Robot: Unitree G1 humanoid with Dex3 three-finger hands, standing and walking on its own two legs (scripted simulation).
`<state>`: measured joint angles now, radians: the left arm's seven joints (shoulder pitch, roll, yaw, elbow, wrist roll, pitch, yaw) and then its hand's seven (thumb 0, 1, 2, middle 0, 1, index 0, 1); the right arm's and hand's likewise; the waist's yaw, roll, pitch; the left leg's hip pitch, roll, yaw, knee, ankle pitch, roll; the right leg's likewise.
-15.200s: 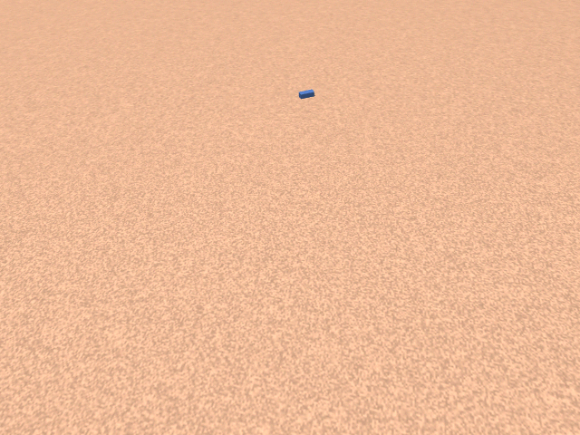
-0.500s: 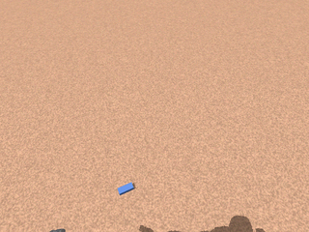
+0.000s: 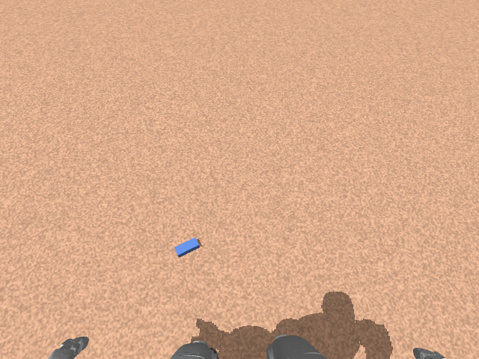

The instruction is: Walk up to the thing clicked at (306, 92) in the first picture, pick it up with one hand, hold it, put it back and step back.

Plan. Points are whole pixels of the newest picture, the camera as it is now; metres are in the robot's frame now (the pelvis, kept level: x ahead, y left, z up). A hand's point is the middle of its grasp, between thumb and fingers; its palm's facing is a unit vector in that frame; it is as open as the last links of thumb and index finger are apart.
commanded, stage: walk up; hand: left
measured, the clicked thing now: (187, 247) +0.53 +0.22 -0.75
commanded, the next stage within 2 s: stand in 1.60 s
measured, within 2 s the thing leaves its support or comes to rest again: neither
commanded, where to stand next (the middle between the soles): +0.15 -0.05 m, yaw +3 degrees
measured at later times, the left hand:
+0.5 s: hand out of the picture -0.01 +0.23 -0.15, palm faces +0.04 -0.93 -0.36, open 7.4 cm
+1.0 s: hand out of the picture -0.17 +0.20 -0.15, palm faces +0.06 -0.92 -0.38, open 7.4 cm
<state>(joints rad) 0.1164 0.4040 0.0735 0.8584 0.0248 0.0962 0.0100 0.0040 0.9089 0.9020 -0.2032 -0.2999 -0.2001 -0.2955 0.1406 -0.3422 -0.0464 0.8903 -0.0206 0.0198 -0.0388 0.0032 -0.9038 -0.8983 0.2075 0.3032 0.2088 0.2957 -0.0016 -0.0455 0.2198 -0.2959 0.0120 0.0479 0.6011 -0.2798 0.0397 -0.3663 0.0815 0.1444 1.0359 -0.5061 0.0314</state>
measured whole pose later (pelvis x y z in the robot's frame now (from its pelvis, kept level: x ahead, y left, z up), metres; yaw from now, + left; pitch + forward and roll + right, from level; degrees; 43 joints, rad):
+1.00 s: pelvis -0.21 -0.07 +0.00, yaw +2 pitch -4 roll +1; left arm 0.23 0.36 0.05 0.96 0.03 0.00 -0.02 0.01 0.91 0.90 -0.21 -0.30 -0.20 -0.30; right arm 0.21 -0.39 -0.05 0.97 -0.02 0.00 0.01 0.00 -0.91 -0.90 0.20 0.30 0.20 0.29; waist 0.03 0.01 0.08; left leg -0.25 -0.03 -0.05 0.59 -0.27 0.00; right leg -0.21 -0.05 0.05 0.63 -0.37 0.03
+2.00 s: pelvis -0.20 -0.07 +0.02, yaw +2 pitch -3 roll +0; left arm 0.09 0.35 0.00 1.13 0.01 -0.01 -0.01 0.00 0.91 0.90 -0.20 -0.30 -0.20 -0.30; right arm 0.07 -0.35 -0.01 1.12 -0.01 0.00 0.01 0.00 -0.91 -0.90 0.20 0.30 0.20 0.30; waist 0.01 0.01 0.08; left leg -0.15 0.00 -0.06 0.35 -0.15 -0.02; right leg -0.07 -0.02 0.03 0.34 -0.21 0.03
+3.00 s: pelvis -0.13 -0.04 +0.01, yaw +3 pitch -3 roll +0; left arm 0.30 0.43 0.06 0.99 0.02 -0.01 -0.04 0.01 0.91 0.90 -0.20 -0.30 -0.20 -0.30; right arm 0.28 -0.38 -0.07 0.94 -0.02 -0.07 0.04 0.00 -0.91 -0.90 0.20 0.30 0.21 0.30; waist 0.00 -0.05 0.08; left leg -0.16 -0.01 0.05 0.48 -0.27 0.04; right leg -0.35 0.01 0.08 0.99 -0.42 -0.04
